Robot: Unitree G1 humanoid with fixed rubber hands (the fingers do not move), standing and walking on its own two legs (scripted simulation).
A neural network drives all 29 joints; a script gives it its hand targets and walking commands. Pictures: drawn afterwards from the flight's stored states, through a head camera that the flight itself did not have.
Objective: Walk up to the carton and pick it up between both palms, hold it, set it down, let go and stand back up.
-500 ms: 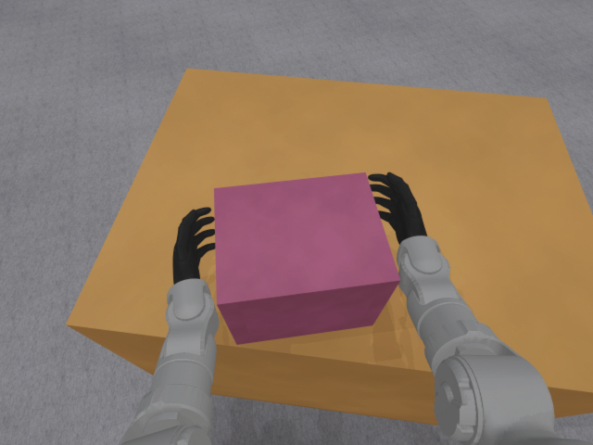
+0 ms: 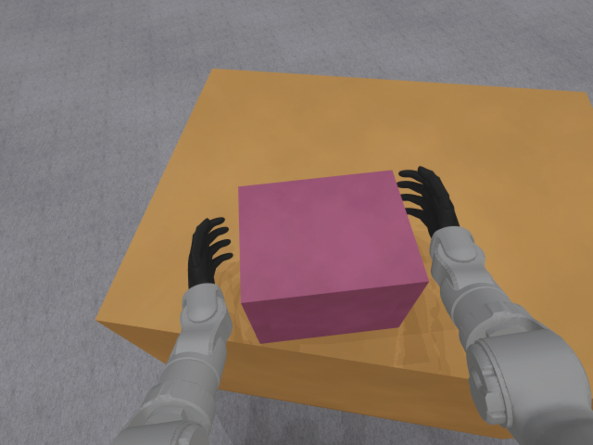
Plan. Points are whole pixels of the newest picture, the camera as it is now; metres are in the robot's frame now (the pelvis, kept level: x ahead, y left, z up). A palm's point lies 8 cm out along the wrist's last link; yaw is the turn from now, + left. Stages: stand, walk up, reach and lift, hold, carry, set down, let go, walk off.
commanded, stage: set down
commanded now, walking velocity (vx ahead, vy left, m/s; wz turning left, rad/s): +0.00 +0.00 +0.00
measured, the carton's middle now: (323, 261) +0.38 +0.04 -0.02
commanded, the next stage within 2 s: none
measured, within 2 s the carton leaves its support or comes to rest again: neither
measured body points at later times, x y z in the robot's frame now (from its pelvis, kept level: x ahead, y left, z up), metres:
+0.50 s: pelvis -0.02 -0.01 +0.00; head +0.06 -0.03 +0.45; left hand +0.30 +0.21 -0.01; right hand +0.39 -0.18 -0.01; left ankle -0.01 +0.13 -0.74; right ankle +0.00 -0.12 -0.74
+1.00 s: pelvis -0.05 -0.01 +0.00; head -0.02 -0.01 +0.45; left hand +0.24 +0.22 -0.01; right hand +0.34 -0.19 +0.01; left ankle -0.01 +0.13 -0.74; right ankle +0.00 -0.12 -0.74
